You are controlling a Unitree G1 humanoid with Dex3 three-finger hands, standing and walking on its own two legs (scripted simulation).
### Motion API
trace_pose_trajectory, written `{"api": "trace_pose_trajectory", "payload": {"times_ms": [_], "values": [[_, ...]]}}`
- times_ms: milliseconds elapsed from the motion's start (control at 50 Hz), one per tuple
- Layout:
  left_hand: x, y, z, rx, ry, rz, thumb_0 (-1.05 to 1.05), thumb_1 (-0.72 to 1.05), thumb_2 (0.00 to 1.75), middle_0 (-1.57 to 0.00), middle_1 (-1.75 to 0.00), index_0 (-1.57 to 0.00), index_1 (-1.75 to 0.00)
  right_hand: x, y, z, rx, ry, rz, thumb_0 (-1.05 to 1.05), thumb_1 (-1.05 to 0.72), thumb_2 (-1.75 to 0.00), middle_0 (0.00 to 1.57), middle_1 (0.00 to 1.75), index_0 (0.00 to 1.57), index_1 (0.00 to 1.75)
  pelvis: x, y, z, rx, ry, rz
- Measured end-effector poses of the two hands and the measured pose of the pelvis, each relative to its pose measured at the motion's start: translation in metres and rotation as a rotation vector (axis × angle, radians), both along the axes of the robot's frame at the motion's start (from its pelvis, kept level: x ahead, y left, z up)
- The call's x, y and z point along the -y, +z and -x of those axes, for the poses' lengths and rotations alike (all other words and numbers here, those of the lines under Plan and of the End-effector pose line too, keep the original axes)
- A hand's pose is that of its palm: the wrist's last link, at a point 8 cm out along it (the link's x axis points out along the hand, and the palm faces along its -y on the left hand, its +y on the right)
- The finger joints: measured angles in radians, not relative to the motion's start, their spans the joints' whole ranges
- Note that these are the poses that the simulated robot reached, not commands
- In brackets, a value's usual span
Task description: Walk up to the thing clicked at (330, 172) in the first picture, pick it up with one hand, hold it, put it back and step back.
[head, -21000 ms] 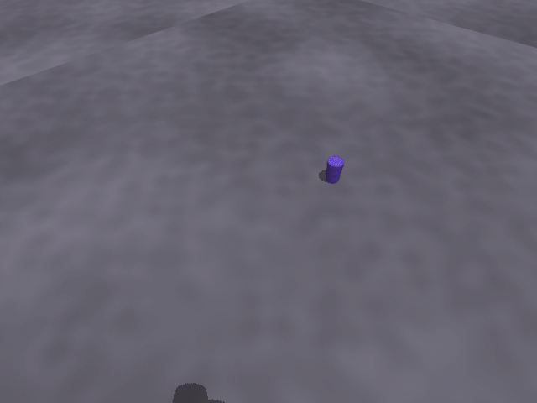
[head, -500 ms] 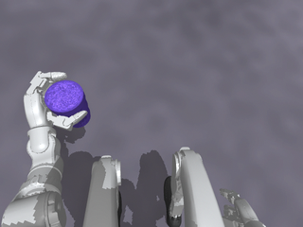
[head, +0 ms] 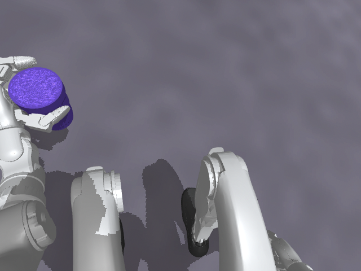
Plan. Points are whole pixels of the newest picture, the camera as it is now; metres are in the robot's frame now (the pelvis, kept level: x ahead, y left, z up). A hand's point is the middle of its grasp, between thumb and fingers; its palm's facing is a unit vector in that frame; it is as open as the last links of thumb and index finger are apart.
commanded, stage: crouch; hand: left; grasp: from the side
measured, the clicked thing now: (48, 104) +0.47 +0.23 -0.09
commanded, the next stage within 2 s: lower in 0.54 s
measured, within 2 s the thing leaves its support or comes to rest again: neither
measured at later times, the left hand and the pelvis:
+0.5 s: hand (47, 105) +0.48 +0.24 -0.13, palm faces +0.26 -0.96 -0.02, open 11.6 cm; pelvis +0.00 +0.01 -0.03, yaw -3 degrees
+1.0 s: hand (56, 113) +0.49 +0.24 -0.18, palm faces +0.29 -0.96 -0.01, open 11.6 cm; pelvis +0.00 +0.01 -0.05, yaw -6 degrees
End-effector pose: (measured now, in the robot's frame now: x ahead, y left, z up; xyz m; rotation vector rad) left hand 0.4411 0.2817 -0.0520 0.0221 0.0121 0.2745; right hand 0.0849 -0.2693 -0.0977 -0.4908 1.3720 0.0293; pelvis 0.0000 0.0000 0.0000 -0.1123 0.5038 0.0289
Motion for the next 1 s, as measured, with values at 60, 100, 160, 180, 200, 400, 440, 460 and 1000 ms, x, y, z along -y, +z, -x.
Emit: {"api": "trace_pose_trajectory", "payload": {"times_ms": [60, 100, 160, 180, 200, 400, 440, 460, 1000], "values": [[-0.002, -0.012, -0.002, -0.002, 0.003, 0.002, -0.05, -0.55, 1.05, -0.7, -1.03, -0.61, -1.02, 0.0, -0.003, 0.003, -0.011, 0.014, 0.009, 0.0, -0.92, -0.91, 0.2, 0.3, 0.2, 0.3, -0.001, -0.007, 0.001, 0.009, -0.004, 0.011], [-0.003, -0.019, -0.003, -0.005, 0.001, -0.001, -0.05, -0.55, 1.05, -0.7, -1.03, -0.61, -1.02, 0.0, -0.004, 0.004, -0.02, 0.024, 0.015, 0.0, -0.92, -0.91, 0.2, 0.3, 0.2, 0.3, -0.002, -0.01, 0.001, 0.013, -0.007, 0.017], [-0.004, -0.029, -0.004, -0.006, -0.003, -0.003, -0.05, -0.55, 1.05, -0.7, -1.03, -0.61, -1.02, 0.0, -0.005, 0.005, -0.034, 0.041, 0.026, 0.0, -0.92, -0.91, 0.2, 0.3, 0.2, 0.3, -0.003, -0.015, 0.0, 0.02, -0.01, 0.024], [-0.004, -0.033, -0.004, -0.007, -0.005, -0.003, -0.05, -0.55, 1.05, -0.7, -1.03, -0.61, -1.02, 0.001, -0.006, 0.005, -0.038, 0.047, 0.03, 0.0, -0.92, -0.91, 0.2, 0.3, 0.2, 0.3, -0.003, -0.016, 0.0, 0.023, -0.011, 0.027], [-0.004, -0.036, -0.004, -0.009, -0.006, -0.003, -0.05, -0.55, 1.05, -0.7, -1.03, -0.61, -1.02, 0.001, -0.006, 0.005, -0.042, 0.052, 0.034, 0.0, -0.92, -0.91, 0.2, 0.3, 0.2, 0.3, -0.003, -0.018, 0.0, 0.026, -0.012, 0.03], [-0.005, -0.062, -0.008, -0.009, -0.007, 0.001, -0.05, -0.55, 1.05, -0.69, -1.03, -0.61, -1.02, 0.004, -0.008, 0.003, -0.069, 0.098, 0.069, 0.0, -0.92, -0.91, 0.2, 0.3, 0.2, 0.3, -0.006, -0.029, 0.0, 0.054, -0.022, 0.056], [-0.005, -0.066, -0.009, -0.008, -0.009, 0.003, -0.05, -0.55, 1.05, -0.69, -1.03, -0.61, -1.02, 0.004, -0.007, 0.002, -0.073, 0.108, 0.075, 0.0, -0.92, -0.91, 0.2, 0.3, 0.2, 0.3, -0.007, -0.031, 0.0, 0.061, -0.024, 0.061], [-0.005, -0.068, -0.009, -0.008, -0.009, 0.003, -0.05, -0.55, 1.05, -0.69, -1.03, -0.61, -1.02, 0.004, -0.007, 0.002, -0.075, 0.113, 0.077, 0.0, -0.92, -0.91, 0.2, 0.3, 0.2, 0.3, -0.007, -0.031, 0.0, 0.064, -0.026, 0.063], [-0.001, -0.129, -0.011, -0.037, 0.017, 0.026, -0.05, -0.55, 1.05, -0.7, -1.03, -0.62, -1.01, -0.005, 0.0, 0.006, -0.139, 0.244, 0.141, 0.0, -0.93, -0.91, 0.21, 0.3, 0.2, 0.3, -0.013, -0.046, 0.004, 0.145, -0.055, 0.124]]}}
